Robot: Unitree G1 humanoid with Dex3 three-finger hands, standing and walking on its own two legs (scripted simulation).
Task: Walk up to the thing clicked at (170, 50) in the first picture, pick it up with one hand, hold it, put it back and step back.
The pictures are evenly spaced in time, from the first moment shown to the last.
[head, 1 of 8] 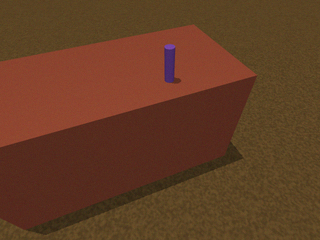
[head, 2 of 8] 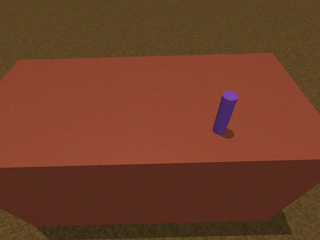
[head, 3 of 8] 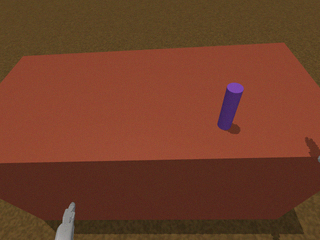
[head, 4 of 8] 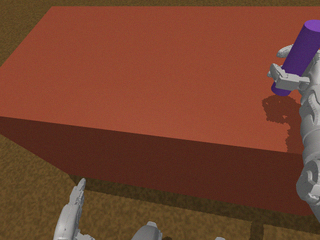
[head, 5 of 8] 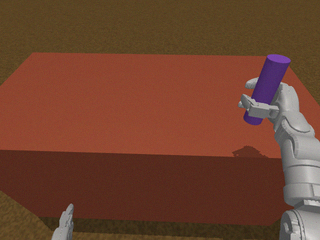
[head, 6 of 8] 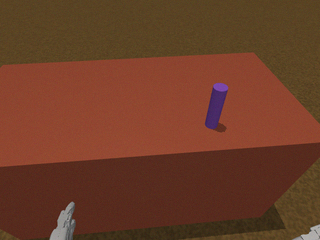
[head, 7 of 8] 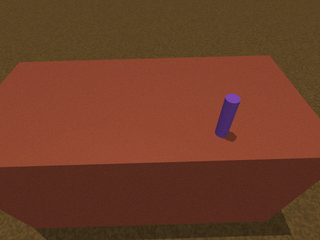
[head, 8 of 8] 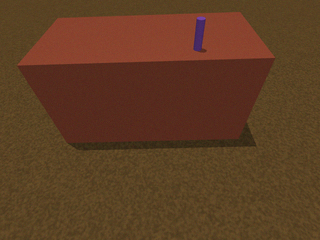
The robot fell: no
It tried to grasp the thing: yes
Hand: right
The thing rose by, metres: 0.23
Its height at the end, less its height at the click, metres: +0.00
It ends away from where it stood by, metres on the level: 0.02
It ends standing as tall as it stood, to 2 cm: yes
